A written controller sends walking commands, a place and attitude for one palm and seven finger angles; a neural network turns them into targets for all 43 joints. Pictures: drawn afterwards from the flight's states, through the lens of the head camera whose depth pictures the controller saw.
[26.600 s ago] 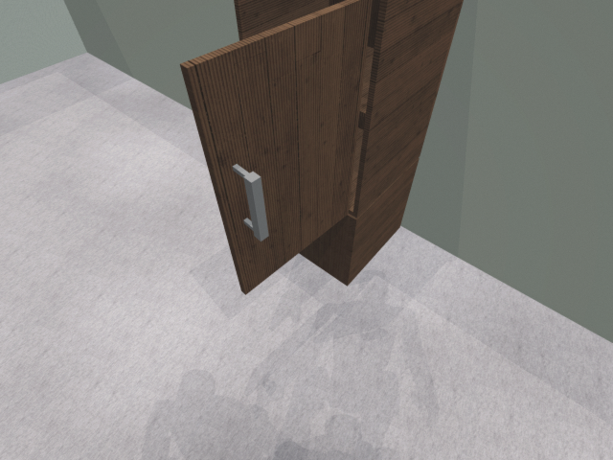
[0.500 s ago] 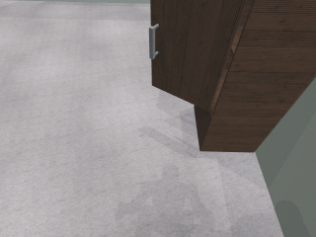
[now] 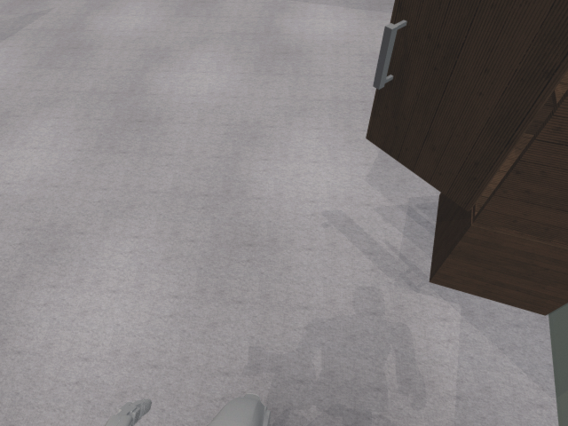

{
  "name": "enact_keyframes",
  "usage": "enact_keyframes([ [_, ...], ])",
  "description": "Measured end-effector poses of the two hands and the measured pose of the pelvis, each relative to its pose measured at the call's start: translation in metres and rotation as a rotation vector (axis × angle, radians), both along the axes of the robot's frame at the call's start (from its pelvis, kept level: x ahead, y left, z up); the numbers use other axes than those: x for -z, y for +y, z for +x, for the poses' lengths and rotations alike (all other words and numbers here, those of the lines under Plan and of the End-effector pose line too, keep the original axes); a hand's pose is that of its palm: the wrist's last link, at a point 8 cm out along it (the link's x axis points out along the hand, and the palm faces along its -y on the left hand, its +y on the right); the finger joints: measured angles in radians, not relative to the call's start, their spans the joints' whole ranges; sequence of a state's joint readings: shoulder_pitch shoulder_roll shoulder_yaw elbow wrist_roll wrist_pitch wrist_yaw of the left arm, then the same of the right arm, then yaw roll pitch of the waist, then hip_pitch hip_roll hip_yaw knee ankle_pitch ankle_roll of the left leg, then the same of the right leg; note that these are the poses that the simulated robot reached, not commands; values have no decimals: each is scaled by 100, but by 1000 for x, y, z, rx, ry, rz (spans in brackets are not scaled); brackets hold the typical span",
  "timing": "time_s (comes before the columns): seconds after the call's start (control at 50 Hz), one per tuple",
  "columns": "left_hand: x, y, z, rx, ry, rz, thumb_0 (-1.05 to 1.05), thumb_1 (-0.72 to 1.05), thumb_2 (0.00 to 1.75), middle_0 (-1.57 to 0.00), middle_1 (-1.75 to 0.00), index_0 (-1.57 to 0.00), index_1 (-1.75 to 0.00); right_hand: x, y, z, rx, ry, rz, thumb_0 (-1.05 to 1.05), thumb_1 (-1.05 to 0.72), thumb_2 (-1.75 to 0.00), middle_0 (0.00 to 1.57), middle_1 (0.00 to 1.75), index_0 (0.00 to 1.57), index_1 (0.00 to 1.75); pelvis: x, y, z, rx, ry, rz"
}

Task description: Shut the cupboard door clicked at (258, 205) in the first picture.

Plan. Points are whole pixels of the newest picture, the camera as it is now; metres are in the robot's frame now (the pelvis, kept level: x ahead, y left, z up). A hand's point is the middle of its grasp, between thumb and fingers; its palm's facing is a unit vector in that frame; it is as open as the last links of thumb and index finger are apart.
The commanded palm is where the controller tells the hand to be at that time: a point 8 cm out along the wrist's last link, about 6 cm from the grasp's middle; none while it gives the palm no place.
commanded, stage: walk to a spot facing it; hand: left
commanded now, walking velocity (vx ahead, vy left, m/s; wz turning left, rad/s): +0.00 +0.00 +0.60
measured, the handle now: (390, 55) +0.94 -0.24 -0.02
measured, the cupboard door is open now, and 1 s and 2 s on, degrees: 58 58 58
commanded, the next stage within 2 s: turn to face it in 1.32 s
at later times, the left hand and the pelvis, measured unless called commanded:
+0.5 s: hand out of the picture +0.05 +0.23 -0.15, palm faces +0.31 -0.90 -0.29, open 7.4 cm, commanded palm none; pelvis +0.04 -0.02 +0.00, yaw +19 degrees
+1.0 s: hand out of the picture -0.02 +0.13 -0.17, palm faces +0.70 -0.69 -0.16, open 7.4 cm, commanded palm none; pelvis +0.16 +0.07 -0.01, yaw +40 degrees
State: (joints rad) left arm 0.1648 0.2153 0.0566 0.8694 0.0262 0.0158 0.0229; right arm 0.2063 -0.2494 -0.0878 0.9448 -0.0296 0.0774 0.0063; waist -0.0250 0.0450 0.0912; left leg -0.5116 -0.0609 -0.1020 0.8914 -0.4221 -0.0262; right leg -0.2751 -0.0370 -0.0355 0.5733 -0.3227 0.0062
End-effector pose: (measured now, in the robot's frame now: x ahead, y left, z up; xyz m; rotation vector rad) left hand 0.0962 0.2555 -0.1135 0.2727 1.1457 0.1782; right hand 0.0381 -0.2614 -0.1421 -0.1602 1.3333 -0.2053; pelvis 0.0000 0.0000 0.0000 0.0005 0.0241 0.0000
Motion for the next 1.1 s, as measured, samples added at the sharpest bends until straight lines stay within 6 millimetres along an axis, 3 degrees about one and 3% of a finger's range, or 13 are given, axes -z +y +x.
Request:
enact_keyframes([
  [0.1, 1, -3, -28, -67, 37, -15, 1, 90, 90, -20, -30, -20, -30, -14, -9, 41, -75, -70, -16, 1, -91, -90, 20, 30, 19, 30, -6, -3, 2, -76, -17, 26],
  [0.24, 27, 15, -69, -202, 45, -63, 1, 90, 90, -21, -30, -21, -30, -17, 15, 103, -265, -153, -49, 1, -91, -90, 20, 30, 19, 30, 10, 9, 5, -191, -12, 17],
  [0.3, 31, 23, -85, -252, 85, -57, 1, 90, 90, -21, -30, -21, -30, -19, 27, 116, -323, -176, -51, 1, -91, -90, 20, 30, 19, 30, 11, 9, 6, -214, -12, 20],
  [0.38, 17, 24, -86, -296, 77, -53, 1, 90, 90, -20, -30, -20, -30, -20, 35, 116, -366, -148, -24, 0, -90, -90, 20, 30, 20, 30, 2, 3, 15, -257, -7, 12],
  [0.52, -2, 8, -69, -348, -25, 4, 1, 90, 90, -20, -30, -20, -30, 5, 24, 129, -406, -45, 42, 1, -90, -90, 21, 30, 20, 30, 6, -18, 46, -354, -14, 23],
  [0.58, -9, -7, -78, -425, -27, 12, 1, 90, 90, -20, -30, -20, -30, 6, 25, 152, -454, -10, 51, 1, -90, -90, 21, 30, 20, 30, 1, -21, 61, -408, -23, 30],
  [0.66, -12, -33, -94, -513, 50, -30, 1, 90, 90, -20, -30, -20, -30, -8, 38, 196, -501, -40, 74, 1, -90, -90, 20, 30, 20, 30, -12, -19, 82, -467, -13, 36],
  [0.8, -1, -80, -116, -678, 158, -151, 1, 90, 90, -20, -30, -20, -30, -20, 94, 277, -655, -80, 89, 1, -91, -90, 20, 30, 19, 30, -17, -3, 116, -582, -6, 31],
  [0.94, 16, -101, -141, -844, 292, -271, 1, 90, 90, -21, -30, -20, -30, -21, 203, 363, -861, -180, 115, 1, -91, -90, 20, 30, 19, 30, -4, 38, 147, -673, -13, 20],
  [1.02, 35, -79, -146, -879, 354, -313, 1, 90, 90, -21, -30, -21, -30, -17, 261, 400, -914, -313, 125, 1, -91, -90, 20, 30, 19, 30, 16, 75, 161, -705, -21, 7],
  [1.1, 39, -15, -112, -875, 270, -242, 1, 90, 90, -21, -30, -20, -30, -21, 272, 403, -920, -293, 92, 0, -91, -90, 20, 30, 19, 30, 11, 94, 177, -725, -31, 18],
])
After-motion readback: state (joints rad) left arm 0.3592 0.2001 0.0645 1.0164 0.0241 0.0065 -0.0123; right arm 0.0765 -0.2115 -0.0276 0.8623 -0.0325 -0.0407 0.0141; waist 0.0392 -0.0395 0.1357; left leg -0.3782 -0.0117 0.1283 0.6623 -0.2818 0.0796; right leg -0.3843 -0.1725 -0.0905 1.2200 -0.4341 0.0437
